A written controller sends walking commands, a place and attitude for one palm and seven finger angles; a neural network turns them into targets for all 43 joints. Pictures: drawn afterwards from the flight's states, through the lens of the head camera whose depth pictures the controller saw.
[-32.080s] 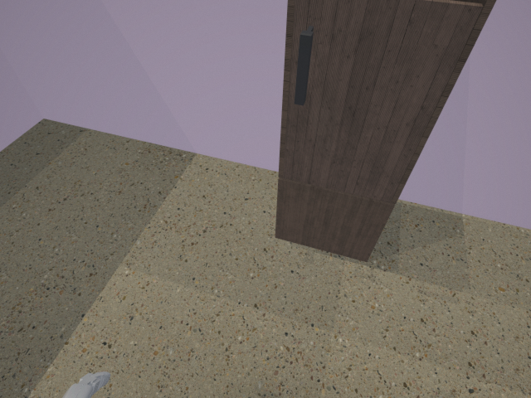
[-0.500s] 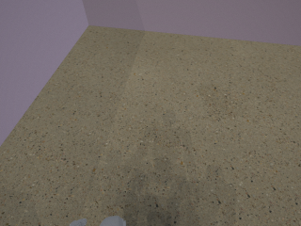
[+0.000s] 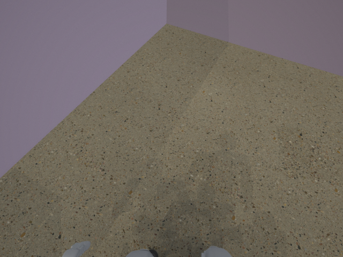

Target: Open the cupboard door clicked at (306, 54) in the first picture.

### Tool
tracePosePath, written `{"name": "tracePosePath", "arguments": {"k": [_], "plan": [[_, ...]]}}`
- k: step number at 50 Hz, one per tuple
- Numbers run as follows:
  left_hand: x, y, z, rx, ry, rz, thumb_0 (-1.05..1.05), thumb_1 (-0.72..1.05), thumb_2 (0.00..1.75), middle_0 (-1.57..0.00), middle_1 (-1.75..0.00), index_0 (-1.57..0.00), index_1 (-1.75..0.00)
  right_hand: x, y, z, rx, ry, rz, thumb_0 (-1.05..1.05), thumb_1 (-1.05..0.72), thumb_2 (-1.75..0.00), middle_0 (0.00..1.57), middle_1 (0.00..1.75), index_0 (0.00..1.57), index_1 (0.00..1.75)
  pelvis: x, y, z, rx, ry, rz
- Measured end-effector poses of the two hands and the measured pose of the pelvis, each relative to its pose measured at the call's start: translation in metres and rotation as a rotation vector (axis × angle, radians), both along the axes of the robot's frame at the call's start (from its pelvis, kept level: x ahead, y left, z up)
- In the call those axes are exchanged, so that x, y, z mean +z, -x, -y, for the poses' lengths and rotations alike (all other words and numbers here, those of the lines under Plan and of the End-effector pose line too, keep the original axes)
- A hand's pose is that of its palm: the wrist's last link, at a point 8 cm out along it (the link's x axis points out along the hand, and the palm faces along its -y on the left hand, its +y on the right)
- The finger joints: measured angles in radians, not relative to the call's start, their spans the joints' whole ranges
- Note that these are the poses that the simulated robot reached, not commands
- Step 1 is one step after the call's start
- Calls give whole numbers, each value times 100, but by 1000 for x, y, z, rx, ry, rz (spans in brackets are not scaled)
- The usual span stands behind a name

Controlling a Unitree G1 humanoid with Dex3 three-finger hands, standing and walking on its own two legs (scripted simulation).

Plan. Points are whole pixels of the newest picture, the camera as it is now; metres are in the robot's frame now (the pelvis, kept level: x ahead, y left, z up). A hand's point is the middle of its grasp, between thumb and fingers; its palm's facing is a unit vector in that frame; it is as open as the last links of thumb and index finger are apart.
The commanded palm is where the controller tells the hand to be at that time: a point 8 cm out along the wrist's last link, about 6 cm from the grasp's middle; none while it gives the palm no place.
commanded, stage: turn to face it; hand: left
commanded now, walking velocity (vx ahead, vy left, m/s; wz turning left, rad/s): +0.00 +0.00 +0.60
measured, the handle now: out of the picture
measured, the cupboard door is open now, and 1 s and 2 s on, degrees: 46 46 46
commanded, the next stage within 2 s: none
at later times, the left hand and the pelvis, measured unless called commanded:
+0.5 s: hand out of the picture -0.01 +0.14 -0.18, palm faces +0.37 -0.90 -0.22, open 7.4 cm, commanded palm none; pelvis +0.02 -0.06 -0.01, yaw +21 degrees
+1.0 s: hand out of the picture +0.01 +0.12 -0.15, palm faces +0.59 -0.75 -0.29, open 7.4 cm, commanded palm none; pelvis +0.06 -0.09 +0.00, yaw +38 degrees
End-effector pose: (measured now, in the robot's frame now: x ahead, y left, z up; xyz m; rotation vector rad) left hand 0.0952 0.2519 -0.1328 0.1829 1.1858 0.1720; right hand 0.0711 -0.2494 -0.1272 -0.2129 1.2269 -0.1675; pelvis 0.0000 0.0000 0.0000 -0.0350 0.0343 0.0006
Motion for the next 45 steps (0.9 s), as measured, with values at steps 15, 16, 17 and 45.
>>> {"name": "tracePosePath", "arguments": {"k": [15, 16, 17, 45], "plan": [[19, 58, 58, 184, -57, -34, 1, 90, 90, -20, -29, -20, -29, -8, -67, 62, 152, -36, -33, 1, -91, -90, 20, 30, 20, 30, 5, -16, 64, 211, -72, 10], [18, 64, 62, 200, -49, -43, 1, 90, 90, -20, -29, -21, -29, -5, -74, 62, 170, -33, -33, 1, -91, -90, 19, 30, 20, 30, 6, -18, 66, 226, -78, 10], [17, 70, 65, 217, -39, -50, 1, 90, 90, -20, -29, -21, -29, -3, -81, 61, 189, -29, -32, 1, -91, -90, 19, 30, 20, 30, 7, -19, 67, 242, -82, 11], [16, 109, 69, 551, -105, 28, 1, 90, 90, -19, -29, -20, -29, -23, -187, 14, 561, -40, -21, 1, -91, -90, 20, 30, 21, 30, -9, -49, 92, 594, -44, -3]]}}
